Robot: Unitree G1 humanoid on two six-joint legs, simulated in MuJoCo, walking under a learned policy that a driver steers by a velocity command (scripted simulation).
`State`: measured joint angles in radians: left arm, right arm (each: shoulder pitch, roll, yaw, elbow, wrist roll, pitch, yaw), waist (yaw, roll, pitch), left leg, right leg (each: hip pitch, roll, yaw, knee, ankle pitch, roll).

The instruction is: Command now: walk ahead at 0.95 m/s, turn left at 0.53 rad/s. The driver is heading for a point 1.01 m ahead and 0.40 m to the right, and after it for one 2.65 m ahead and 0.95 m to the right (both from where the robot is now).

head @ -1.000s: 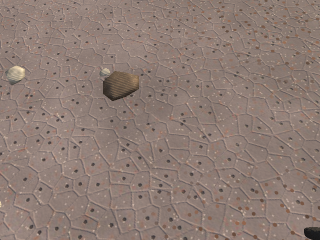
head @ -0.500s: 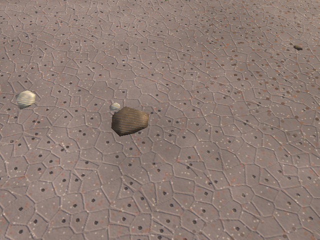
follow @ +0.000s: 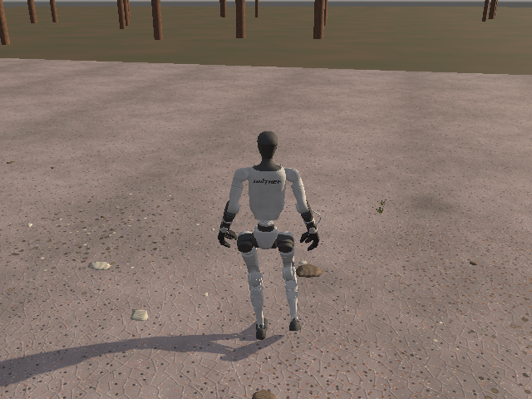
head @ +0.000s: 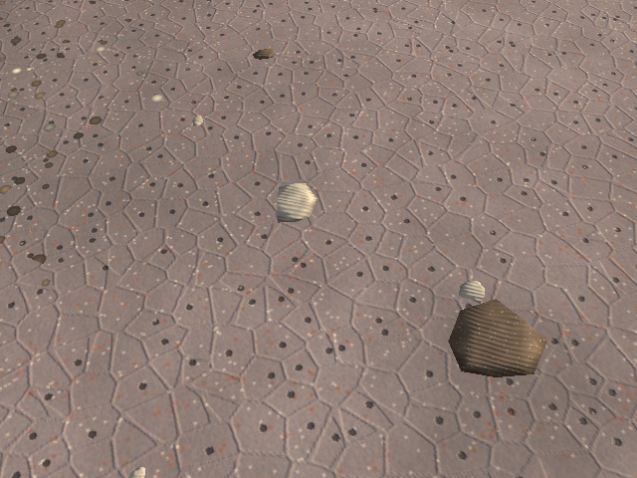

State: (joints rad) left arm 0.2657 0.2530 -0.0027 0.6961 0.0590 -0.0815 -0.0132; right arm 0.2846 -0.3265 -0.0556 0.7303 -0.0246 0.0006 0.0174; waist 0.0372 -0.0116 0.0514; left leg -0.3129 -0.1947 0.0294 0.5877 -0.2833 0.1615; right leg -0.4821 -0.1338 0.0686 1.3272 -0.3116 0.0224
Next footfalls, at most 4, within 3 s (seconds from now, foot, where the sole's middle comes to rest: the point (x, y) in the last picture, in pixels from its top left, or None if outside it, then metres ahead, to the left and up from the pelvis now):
0.32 right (392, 452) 0.51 -0.08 -0.76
0.72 left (343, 272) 0.96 0.02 -0.76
1.16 right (498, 209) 1.18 -0.39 -0.76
1.62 left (486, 141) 1.45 -0.40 -0.76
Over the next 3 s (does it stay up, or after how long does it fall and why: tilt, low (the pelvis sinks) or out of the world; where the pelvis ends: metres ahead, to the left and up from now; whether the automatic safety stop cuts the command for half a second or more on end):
stays up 1.73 -0.57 -0.03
